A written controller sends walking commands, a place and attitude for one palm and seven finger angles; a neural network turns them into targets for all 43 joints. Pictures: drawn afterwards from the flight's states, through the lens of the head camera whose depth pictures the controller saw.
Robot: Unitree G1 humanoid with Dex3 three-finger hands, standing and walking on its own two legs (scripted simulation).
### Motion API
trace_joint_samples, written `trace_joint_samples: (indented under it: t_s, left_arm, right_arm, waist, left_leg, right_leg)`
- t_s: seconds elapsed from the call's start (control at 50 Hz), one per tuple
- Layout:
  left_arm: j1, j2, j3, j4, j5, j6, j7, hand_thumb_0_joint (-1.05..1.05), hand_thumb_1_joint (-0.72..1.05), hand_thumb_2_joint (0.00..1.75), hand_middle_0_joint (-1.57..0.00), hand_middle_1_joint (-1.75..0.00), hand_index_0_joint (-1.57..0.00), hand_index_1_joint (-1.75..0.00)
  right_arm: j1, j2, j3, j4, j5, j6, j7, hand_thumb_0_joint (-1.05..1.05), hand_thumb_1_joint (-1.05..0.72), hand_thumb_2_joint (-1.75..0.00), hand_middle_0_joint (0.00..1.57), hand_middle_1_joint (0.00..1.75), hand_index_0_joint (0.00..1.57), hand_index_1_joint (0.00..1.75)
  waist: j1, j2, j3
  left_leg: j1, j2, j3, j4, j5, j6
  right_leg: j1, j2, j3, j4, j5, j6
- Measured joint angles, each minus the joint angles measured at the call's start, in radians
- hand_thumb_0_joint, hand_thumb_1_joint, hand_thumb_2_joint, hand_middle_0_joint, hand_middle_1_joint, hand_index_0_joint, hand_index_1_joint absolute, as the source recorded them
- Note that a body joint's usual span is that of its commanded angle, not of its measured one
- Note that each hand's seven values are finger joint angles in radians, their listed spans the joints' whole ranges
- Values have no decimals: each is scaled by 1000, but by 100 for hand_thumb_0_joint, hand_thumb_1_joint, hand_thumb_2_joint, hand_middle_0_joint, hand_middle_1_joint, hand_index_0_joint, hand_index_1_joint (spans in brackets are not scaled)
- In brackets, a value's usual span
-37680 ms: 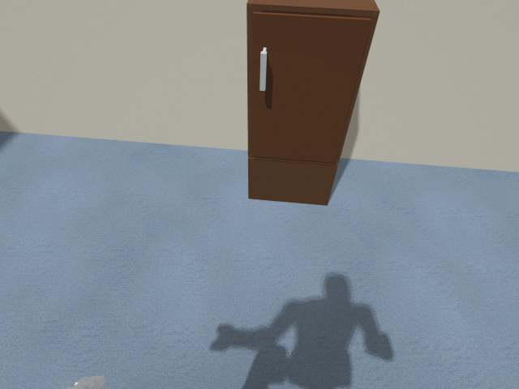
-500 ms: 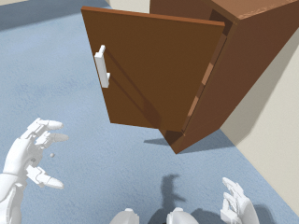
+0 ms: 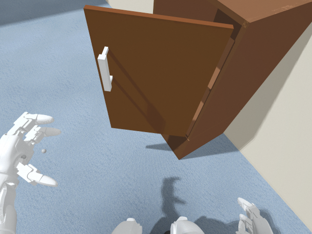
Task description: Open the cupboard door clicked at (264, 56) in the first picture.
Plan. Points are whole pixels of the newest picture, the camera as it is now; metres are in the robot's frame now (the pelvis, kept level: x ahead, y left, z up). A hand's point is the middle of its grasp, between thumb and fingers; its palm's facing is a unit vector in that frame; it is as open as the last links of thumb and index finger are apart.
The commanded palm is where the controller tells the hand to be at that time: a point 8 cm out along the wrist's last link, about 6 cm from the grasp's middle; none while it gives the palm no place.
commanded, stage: raise the hand with hooked fingers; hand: left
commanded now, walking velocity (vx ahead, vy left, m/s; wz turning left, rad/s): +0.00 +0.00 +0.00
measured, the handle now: (106, 69) +0.57 +0.19 +0.04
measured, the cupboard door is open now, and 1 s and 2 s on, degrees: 52 52 52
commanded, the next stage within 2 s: move the hooked fingers beside the handle in 0.16 s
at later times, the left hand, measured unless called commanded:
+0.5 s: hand (49, 141) +0.31 +0.27 +0.04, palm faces -0.04 -1.00 -0.02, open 14.0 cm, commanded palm +0.30 +0.32 +0.05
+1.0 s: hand (68, 114) +0.39 +0.25 +0.04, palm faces -0.02 -1.00 -0.01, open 13.9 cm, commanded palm +0.37 +0.30 +0.05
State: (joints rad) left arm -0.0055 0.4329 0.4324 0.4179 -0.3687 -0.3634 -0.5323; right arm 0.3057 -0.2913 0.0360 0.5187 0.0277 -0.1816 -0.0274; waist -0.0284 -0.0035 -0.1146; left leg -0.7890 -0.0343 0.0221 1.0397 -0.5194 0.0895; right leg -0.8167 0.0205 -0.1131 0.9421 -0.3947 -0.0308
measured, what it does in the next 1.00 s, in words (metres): stands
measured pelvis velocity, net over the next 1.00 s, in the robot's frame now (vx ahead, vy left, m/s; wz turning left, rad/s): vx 0.00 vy -0.01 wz -0.02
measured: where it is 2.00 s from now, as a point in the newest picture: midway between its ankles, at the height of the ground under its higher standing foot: outside the picture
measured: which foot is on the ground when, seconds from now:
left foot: down 0.00-1.00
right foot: down 0.00-1.00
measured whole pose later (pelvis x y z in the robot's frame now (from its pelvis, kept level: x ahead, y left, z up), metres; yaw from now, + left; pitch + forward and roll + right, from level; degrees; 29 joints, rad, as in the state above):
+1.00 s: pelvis +0.00 -0.01 -0.01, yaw -1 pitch +19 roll -3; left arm -0.44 0.52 0.46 0.83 -0.26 -0.36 -0.52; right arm 0.32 -0.29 0.05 0.57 0.03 -0.07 -0.04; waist -0.08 0.00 -0.12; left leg -0.88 -0.02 0.03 1.07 -0.53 0.08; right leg -0.91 0.04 -0.11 0.98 -0.40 -0.05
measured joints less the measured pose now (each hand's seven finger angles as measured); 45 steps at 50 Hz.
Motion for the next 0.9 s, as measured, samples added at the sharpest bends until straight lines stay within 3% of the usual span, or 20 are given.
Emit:
trace_joint_samples:
  t_s: [0.12, 0.3, 0.44, 0.7, 0.9]
  left_arm:
    - [6, 9, -12, 6, 5, 30, -19, -1, -49, 30, -30, -120, -30, -120]
    - [-13, 6, -4, 12, -5, 20, -21, -1, -49, 30, -30, -120, -31, -120]
    - [-107, 21, -8, 85, 12, 32, -29, -1, -50, 30, -30, -120, -30, -120]
    - [-232, 48, -2, 189, 42, 45, -11, -1, -50, 30, -30, -120, -31, -120]
    - [-347, 54, -5, 298, 81, 7, 8, -1, -50, 30, -30, -120, -30, -120]
  right_arm:
    - [-11, 6, 5, -3, 3, 2, -1, 1, -91, -90, 21, 30, 21, 30]
    - [-27, 13, 14, -7, 1, 1, -4, 1, -91, -90, 21, 30, 21, 30]
    - [-35, 5, 17, 7, 2, 5, -19, 1, -91, -90, 21, 30, 21, 30]
    - [-4, 1, 11, 16, 4, 46, -15, 1, -91, -90, 21, 30, 21, 30]
    - [17, 2, 9, 45, 3, 85, -12, 1, -91, -90, 21, 30, 21, 30]
  waist:
    - [4, 10, -4]
    - [13, 12, -7]
    - [14, 11, -1]
    - [-15, 12, -9]
    - [-31, 10, -7]
  left_leg:
    - [-1, -1, -3, -2, 1, 1]
    - [-8, -1, -6, 7, -3, -1]
    - [-36, -1, -15, 30, -8, -4]
    - [-47, 7, 1, 17, -3, -7]
    - [-69, 12, 5, 21, -3, -11]
  right_leg:
    - [2, 0, -3, -6, 2, 2]
    - [-6, -1, -5, 4, -3, 0]
    - [-28, -2, -16, 23, -10, -5]
    - [-50, 7, 0, 18, -2, -8]
    - [-76, 11, 4, 26, -2, -13]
